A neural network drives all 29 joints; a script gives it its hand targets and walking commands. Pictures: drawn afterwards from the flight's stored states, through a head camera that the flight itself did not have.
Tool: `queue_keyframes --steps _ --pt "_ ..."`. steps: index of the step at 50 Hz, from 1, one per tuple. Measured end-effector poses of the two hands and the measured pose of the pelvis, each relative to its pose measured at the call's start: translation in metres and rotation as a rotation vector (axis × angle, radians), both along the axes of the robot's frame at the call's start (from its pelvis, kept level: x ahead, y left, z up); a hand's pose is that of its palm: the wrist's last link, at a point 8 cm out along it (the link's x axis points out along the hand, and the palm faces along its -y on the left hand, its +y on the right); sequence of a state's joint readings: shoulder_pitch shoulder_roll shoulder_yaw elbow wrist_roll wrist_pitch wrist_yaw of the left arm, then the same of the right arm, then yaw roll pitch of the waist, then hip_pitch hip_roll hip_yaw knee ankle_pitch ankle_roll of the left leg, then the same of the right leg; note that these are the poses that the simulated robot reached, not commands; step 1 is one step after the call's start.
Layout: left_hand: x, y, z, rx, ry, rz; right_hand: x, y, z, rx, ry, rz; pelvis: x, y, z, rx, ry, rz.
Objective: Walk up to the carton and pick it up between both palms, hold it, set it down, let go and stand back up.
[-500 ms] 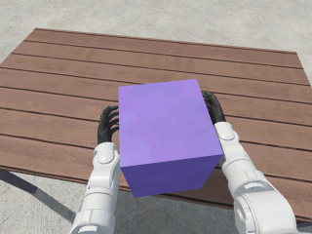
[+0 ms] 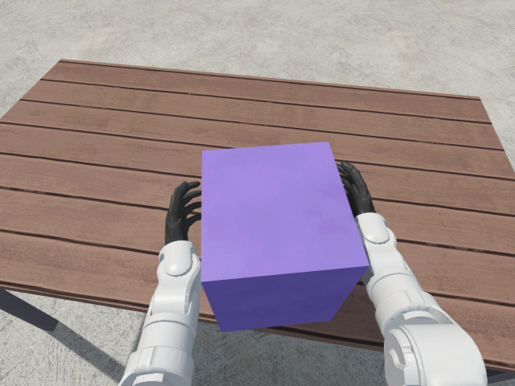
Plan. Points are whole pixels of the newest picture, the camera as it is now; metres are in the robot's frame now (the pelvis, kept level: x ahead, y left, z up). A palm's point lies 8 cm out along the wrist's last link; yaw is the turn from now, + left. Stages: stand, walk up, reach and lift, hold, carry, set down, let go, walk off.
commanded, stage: reach and lift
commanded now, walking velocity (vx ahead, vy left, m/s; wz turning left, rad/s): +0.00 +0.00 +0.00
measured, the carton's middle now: (271, 242) +0.36 +0.03 -0.01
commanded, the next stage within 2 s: none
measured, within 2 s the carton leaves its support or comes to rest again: leaves its support in 0.08 s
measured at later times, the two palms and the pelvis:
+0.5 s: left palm (176, 228) +0.33 +0.17 +0.06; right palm (366, 200) +0.41 -0.11 +0.08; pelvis -0.01 +0.00 +0.00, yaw +0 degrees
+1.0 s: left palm (173, 208) +0.34 +0.18 +0.10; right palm (375, 181) +0.41 -0.10 +0.12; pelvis -0.01 +0.01 +0.00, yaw +0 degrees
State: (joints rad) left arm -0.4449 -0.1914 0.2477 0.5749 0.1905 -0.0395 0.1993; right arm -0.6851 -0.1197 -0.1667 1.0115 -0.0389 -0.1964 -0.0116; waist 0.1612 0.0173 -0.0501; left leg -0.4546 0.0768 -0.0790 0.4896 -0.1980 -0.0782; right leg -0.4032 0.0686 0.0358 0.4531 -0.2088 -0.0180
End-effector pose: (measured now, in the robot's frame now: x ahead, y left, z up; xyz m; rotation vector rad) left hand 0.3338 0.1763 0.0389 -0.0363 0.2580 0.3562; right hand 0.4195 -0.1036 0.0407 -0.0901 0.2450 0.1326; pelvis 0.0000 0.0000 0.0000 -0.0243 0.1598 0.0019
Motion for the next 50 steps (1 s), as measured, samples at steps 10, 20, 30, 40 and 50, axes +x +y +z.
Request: queue_keyframes --steps 10,20,30,40,50 --pt "0.000 0.000 0.011 -0.011 -0.041 0.003 0.000 0.001 0.014 -0.048 -0.053 0.001 0.000 0.001 0.000 -0.001 -0.001 0.000" --pt "-0.004 -0.003 0.014 -0.056 -0.017 -0.006 -0.009 -0.002 0.022 -0.058 -0.022 -0.022 -0.007 0.003 0.000 -0.004 -0.010 -0.001" --pt "-0.006 0.000 0.038 -0.041 -0.036 -0.009 -0.009 0.002 0.056 -0.046 -0.043 -0.025 -0.011 0.003 0.000 -0.005 -0.015 -0.001" --pt "0.002 -0.001 0.045 -0.040 -0.007 -0.035 -0.007 0.000 0.069 -0.046 -0.014 -0.055 -0.011 0.004 0.000 -0.005 -0.015 -0.001" --pt "0.009 0.000 0.058 -0.040 -0.020 -0.062 -0.008 -0.001 0.081 -0.034 -0.025 -0.095 -0.009 0.007 0.001 -0.009 -0.014 0.000"
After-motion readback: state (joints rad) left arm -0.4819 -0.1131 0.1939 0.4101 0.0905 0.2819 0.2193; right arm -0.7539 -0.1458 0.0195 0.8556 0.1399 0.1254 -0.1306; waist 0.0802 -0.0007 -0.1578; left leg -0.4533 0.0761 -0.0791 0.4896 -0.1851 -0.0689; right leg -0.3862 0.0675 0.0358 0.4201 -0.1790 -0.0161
